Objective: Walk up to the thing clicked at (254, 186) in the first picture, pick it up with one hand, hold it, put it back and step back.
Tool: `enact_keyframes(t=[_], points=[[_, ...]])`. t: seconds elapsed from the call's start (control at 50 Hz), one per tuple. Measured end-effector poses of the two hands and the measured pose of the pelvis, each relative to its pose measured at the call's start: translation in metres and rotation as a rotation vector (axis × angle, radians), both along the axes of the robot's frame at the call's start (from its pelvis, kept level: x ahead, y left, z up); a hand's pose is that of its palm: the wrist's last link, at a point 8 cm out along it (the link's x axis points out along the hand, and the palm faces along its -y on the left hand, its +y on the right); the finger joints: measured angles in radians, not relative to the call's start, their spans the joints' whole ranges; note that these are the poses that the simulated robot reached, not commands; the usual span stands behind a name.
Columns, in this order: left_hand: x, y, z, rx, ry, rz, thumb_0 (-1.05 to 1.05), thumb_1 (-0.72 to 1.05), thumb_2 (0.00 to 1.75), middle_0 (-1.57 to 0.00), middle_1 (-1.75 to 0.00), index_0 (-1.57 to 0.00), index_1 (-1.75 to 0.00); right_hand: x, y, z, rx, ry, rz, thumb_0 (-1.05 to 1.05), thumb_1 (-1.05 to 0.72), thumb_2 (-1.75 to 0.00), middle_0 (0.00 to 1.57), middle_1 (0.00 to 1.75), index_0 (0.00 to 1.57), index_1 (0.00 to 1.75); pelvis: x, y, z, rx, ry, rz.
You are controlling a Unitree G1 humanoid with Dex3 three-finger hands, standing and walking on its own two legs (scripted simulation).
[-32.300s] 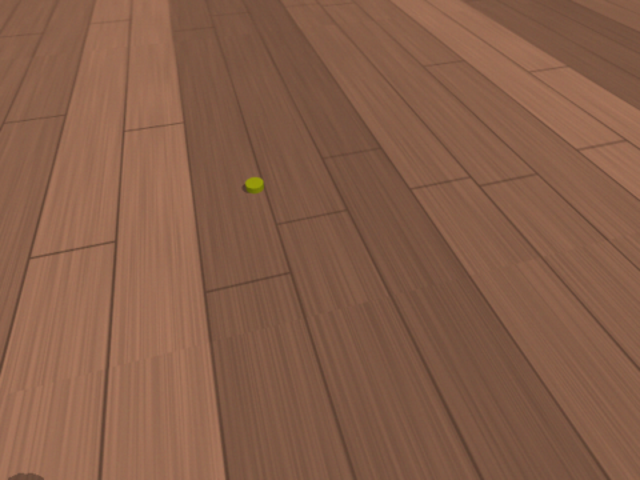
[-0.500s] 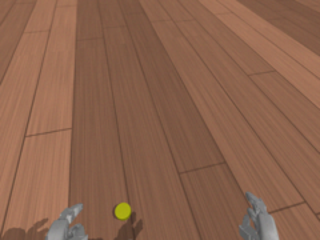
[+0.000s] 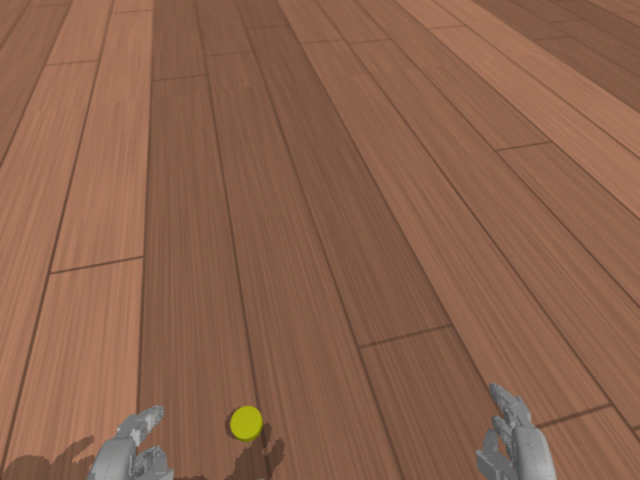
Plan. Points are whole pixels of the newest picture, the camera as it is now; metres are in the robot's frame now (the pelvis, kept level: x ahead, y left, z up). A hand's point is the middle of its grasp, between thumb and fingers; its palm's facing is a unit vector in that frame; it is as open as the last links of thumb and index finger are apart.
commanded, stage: home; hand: left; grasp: from above
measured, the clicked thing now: (246, 423) +0.42 +0.20 -0.70
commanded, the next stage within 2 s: stand in 0.02 s
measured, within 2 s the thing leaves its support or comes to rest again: neither
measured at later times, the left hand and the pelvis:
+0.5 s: hand out of the picture +0.07 +0.25 -0.11, palm faces +0.04 -0.94 -0.33, open 7.4 cm; pelvis +0.00 +0.01 +0.04, yaw +0 degrees
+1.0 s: hand out of the picture +0.03 +0.25 -0.10, palm faces +0.04 -0.94 -0.34, open 7.4 cm; pelvis -0.01 +0.01 +0.07, yaw +1 degrees
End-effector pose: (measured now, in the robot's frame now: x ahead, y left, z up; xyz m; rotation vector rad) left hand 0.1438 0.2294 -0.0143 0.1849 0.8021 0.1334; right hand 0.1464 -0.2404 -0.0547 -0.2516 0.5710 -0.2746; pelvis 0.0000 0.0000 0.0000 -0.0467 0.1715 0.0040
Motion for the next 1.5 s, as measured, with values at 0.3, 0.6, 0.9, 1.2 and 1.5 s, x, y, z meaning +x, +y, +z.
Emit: enact_keyframes(t=[0.3,0.6,0.9,1.2,1.5], points=[[-0.017,0.037,-0.04,0.122,0.082,-0.005,0.0,0.9,0.89,-0.21,-0.3,-0.21,-0.3,-0.025,-0.02,-0.02,-0.011,0.392,0.128,0.01,-0.9,-0.9,0.2,0.3,0.21,0.3,-0.01,0.002,0.021,0.045,-0.141,0.003],[-0.113,0.062,-0.059,0.09,0.446,0.117,0.0,0.9,0.9,-0.2,-0.3,-0.2,-0.3,-0.075,-0.019,-0.013,0.035,0.615,0.014,0.01,-0.91,-0.9,0.2,0.3,0.21,0.3,-0.001,0.013,0.053,0.036,-0.212,0.005],[-0.127,0.062,-0.048,0.1,0.486,0.132,0.0,0.9,0.9,-0.21,-0.3,-0.2,-0.3,-0.083,-0.019,-0.01,0.069,0.639,-0.002,0.01,-0.91,-0.9,0.2,0.3,0.21,0.3,-0.007,0.011,0.065,0.044,-0.252,0.011],[-0.12,0.057,-0.045,0.103,0.502,0.126,0.0,0.9,0.9,-0.2,-0.3,-0.2,-0.3,-0.093,-0.04,-0.008,0.054,0.69,-0.022,0.01,-0.91,-0.9,0.2,0.3,0.21,0.3,-0.005,0.001,0.067,0.042,-0.242,0.012],[-0.091,0.05,-0.043,0.093,0.47,0.11,0.0,0.9,0.89,-0.21,-0.3,-0.2,-0.3,-0.079,-0.042,-0.006,0.051,0.684,-0.013,0.01,-0.91,-0.9,0.2,0.3,0.21,0.3,0.005,-0.002,0.069,0.042,-0.233,0.008]])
